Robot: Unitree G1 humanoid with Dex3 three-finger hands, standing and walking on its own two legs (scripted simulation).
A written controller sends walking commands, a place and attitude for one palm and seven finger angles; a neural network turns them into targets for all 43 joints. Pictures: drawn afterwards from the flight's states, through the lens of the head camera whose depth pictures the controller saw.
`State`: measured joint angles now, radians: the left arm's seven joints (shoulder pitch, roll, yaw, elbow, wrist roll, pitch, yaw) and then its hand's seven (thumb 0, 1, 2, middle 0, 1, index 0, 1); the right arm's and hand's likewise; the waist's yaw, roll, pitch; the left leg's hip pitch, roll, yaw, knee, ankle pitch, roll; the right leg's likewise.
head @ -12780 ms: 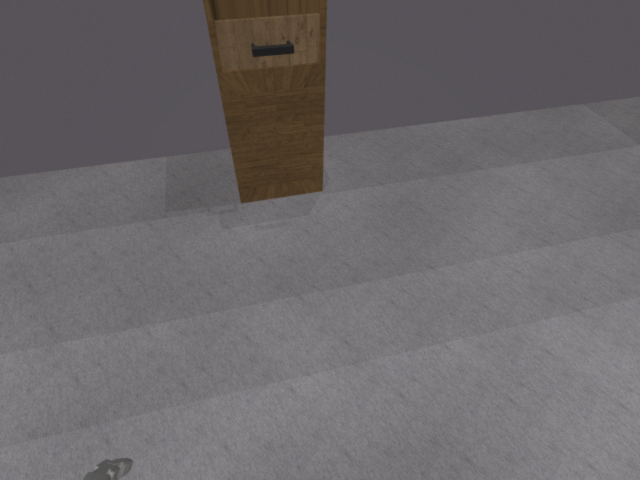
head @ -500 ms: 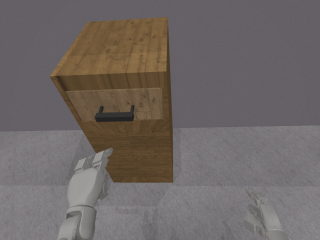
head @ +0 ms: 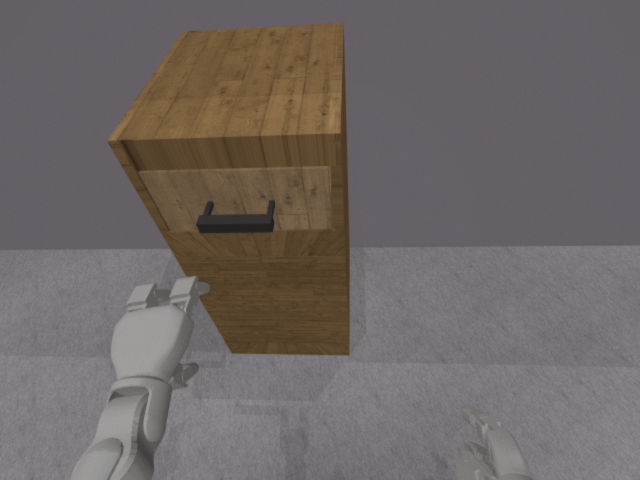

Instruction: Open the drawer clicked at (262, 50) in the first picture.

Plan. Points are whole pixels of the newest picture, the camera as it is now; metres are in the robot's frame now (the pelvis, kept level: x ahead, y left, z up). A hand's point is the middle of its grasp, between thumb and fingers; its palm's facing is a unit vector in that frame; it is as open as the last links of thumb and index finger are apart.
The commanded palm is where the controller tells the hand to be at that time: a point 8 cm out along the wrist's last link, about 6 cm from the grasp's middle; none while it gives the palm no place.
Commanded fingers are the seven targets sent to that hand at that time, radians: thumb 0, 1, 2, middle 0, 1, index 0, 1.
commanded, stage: raise the hand with hooked fingers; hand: left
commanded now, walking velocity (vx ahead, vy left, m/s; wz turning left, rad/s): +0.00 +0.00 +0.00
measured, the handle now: (238, 214) +0.56 +0.22 -0.04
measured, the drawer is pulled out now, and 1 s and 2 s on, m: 0.00 0.00 0.00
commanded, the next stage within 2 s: move the hooked fingers above the handle in 1.06 s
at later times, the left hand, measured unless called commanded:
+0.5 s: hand (129, 283) +0.33 +0.28 +0.08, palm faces +0.08 -0.07 -0.99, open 13.6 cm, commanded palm +0.29 +0.28 +0.13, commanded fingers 0.00 -0.50 0.30 -0.30 -1.20 -0.30 -1.20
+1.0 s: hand (125, 275) +0.33 +0.28 +0.09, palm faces +0.03 -0.08 -1.00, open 13.8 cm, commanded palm +0.30 +0.29 +0.15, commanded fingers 0.00 -0.50 0.30 -0.30 -1.20 -0.30 -1.20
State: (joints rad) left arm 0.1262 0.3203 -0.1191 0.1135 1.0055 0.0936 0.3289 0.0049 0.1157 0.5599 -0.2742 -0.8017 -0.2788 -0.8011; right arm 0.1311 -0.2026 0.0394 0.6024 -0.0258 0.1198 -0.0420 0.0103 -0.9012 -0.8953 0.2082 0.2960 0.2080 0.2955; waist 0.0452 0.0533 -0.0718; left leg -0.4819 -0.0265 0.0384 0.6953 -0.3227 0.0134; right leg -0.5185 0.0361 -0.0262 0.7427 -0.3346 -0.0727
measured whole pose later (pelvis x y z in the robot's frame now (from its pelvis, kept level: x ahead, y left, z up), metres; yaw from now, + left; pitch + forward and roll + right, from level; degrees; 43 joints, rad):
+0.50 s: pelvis +0.03 +0.04 +0.02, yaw +1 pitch +4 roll +0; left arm -0.04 0.40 -0.12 0.07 0.99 0.14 0.19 0.00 -0.43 0.33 -0.32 -1.16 -0.32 -1.16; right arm 0.07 -0.22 0.02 0.59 0.00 0.15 -0.03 0.01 -0.90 -0.90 0.20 0.30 0.20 0.29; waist 0.08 0.07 -0.04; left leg -0.32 -0.07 0.03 0.57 -0.31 0.07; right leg -0.34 0.00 -0.02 0.59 -0.32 -0.02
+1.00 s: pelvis +0.03 +0.04 +0.02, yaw +2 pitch +4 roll +0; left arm -0.05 0.46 -0.05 0.03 0.94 -0.04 0.10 0.00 -0.49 0.30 -0.32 -1.20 -0.32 -1.20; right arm 0.15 -0.27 -0.01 0.63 -0.01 0.16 -0.02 0.01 -0.90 -0.90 0.20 0.30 0.20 0.29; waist 0.08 0.08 0.00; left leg -0.30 -0.06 0.01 0.49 -0.27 0.06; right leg -0.30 0.00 -0.04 0.50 -0.27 -0.02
